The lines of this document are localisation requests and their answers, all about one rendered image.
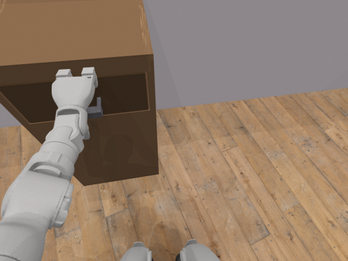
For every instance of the robot shin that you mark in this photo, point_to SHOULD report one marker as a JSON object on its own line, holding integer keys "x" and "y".
{"x": 138, "y": 244}
{"x": 189, "y": 242}

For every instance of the handle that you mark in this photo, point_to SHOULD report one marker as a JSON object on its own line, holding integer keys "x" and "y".
{"x": 95, "y": 112}

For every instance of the cabinet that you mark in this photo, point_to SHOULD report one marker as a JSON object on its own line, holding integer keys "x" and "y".
{"x": 40, "y": 37}

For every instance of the drawer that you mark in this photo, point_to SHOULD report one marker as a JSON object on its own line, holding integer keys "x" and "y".
{"x": 119, "y": 93}

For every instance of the left robot upper arm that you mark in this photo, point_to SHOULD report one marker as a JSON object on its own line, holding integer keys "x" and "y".
{"x": 38, "y": 203}

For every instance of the left robot hand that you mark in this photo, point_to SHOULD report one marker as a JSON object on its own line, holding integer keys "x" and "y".
{"x": 78, "y": 91}

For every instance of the robot left forearm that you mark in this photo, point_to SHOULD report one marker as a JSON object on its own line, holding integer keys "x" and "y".
{"x": 60, "y": 150}

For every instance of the robot left shin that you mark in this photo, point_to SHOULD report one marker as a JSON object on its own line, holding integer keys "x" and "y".
{"x": 138, "y": 244}

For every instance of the robot right shin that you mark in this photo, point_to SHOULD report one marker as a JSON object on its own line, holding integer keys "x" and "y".
{"x": 189, "y": 242}

